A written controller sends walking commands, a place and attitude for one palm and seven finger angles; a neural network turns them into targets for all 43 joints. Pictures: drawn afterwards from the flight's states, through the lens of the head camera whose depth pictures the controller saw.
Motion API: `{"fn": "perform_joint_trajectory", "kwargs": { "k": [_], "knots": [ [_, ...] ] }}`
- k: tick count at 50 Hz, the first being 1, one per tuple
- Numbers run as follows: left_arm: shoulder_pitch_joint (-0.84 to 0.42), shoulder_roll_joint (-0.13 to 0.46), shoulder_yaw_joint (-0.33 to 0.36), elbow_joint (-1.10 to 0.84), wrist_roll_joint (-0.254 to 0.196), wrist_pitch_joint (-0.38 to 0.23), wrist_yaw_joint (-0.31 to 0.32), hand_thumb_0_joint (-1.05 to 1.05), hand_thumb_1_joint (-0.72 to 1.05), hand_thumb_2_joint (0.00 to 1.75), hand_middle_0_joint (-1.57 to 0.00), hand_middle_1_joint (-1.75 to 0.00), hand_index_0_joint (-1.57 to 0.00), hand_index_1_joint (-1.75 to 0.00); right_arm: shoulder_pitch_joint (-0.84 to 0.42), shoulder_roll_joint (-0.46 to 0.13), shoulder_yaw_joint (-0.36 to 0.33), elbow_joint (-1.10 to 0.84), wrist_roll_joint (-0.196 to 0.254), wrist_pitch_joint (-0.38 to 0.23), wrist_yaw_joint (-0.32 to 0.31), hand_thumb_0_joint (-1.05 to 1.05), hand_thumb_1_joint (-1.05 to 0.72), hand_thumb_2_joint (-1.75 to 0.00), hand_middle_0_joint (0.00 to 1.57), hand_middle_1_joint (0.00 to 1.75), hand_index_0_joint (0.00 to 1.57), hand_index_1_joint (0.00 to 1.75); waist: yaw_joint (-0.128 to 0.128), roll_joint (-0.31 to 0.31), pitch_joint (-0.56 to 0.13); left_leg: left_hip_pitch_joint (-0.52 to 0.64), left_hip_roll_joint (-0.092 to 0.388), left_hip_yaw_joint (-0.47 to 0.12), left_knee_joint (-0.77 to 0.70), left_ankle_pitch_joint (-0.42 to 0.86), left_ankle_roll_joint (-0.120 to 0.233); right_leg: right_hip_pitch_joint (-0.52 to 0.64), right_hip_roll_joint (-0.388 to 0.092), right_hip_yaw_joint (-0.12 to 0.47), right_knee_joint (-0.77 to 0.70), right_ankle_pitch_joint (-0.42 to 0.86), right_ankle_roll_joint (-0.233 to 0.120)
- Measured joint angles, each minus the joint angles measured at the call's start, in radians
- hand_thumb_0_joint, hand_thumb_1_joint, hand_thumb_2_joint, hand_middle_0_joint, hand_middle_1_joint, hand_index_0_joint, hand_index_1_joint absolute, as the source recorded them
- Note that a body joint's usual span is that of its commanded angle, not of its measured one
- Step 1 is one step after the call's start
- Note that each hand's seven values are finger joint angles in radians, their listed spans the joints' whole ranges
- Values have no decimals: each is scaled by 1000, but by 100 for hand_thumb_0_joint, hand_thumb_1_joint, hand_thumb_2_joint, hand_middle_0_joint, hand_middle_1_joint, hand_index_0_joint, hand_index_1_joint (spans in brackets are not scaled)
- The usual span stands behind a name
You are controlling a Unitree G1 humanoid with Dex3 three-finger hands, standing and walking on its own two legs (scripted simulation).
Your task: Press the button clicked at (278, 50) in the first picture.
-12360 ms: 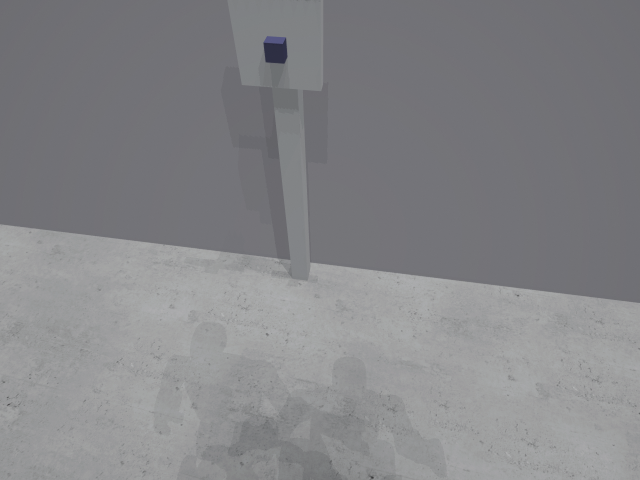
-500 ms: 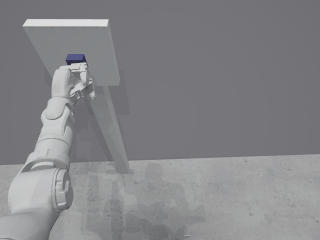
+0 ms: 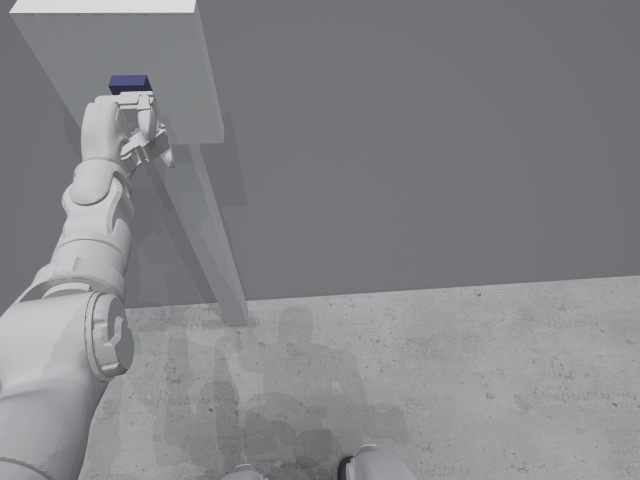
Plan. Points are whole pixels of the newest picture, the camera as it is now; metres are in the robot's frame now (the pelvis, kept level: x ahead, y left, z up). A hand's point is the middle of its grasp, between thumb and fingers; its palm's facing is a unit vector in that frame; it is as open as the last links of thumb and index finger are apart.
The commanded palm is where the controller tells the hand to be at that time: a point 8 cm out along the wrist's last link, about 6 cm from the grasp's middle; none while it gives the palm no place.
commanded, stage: hold the button down briefly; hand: left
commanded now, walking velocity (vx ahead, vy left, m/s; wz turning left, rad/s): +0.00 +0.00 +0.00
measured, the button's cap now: (135, 90) +0.56 +0.18 +0.16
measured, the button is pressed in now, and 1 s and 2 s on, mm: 10 0 0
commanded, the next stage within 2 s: pull the fist back off the button in 0.24 s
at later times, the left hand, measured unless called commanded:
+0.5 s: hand (162, 136) +0.51 +0.15 +0.13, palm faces +0.00 -1.00 -0.02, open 3.7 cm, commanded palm +0.50 +0.20 +0.13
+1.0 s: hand (155, 156) +0.48 +0.16 +0.12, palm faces +0.02 -1.00 +0.01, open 3.3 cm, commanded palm +0.44 +0.21 +0.13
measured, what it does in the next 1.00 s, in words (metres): stands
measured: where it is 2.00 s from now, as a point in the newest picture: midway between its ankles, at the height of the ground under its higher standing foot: outside the picture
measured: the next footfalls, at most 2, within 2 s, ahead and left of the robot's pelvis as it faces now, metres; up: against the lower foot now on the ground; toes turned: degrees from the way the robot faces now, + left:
none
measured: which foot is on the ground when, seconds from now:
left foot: down 0.00-1.00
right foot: down 0.00-1.00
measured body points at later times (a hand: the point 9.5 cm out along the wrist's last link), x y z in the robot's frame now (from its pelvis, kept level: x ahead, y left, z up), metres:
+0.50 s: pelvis -0.01 +0.00 +0.00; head +0.08 +0.01 +0.44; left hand +0.50 +0.21 +0.13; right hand +0.00 -0.27 -0.11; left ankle +0.02 +0.11 -0.71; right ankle +0.05 -0.12 -0.71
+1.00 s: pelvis +0.02 +0.00 +0.01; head +0.08 +0.00 +0.45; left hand +0.48 +0.22 +0.12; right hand +0.07 -0.26 -0.11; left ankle +0.02 +0.11 -0.71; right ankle +0.05 -0.12 -0.71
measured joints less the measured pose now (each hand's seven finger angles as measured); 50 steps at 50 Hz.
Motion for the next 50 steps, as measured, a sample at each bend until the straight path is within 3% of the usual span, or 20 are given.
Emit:
{"fn": "perform_joint_trajectory", "kwargs": {
  "k": [14, 26, 39, 50],
  "knots": [
    [-56, 30, -11, 45, 4, -7, 2, 2, 90, 90, -130, -150, -157, -150, 11, -13, 12, 7, -4, -28, -7, 1, -90, -90, 20, 30, 21, 30, -18, -2, 0, -52, -4, -5, 23, 8, 4, -45, -4, -4, 14, 11, 3],
    [-59, 27, -3, 36, 13, 1, -4, 2, 90, 90, -130, -150, -157, -150, 7, -15, 11, -12, -7, -34, -3, 1, -90, -90, 20, 30, 21, 30, -17, -6, -6, -64, -3, -5, 31, 7, 5, -57, -3, -2, 20, 11, 3],
    [57, -28, 3, -77, -18, 8, -11, 2, 90, 90, -130, -150, -151, -150, 10, -1, 1, -42, -3, -8, 11, 1, -90, -90, 20, 30, 21, 30, 19, -1, -20, -6, 2, 16, 10, -9, 5, -14, 4, 19, 12, -3, 4],
    [262, -88, 0, -280, -60, 61, -12, 1, 90, 90, -130, -150, -139, -150, -13, 9, -11, -83, 18, 15, 10, 1, -90, -90, 20, 30, 21, 30, 59, 5, -30, 99, 9, 35, -40, -26, 1, 75, 14, 37, -21, -21, 2]
  ]
}}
